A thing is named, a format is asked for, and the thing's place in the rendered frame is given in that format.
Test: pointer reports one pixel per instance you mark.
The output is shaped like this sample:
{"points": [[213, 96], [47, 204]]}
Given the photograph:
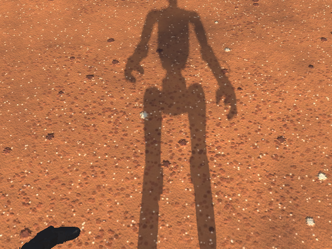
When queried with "robot left hand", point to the robot left hand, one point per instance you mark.
{"points": [[50, 237]]}

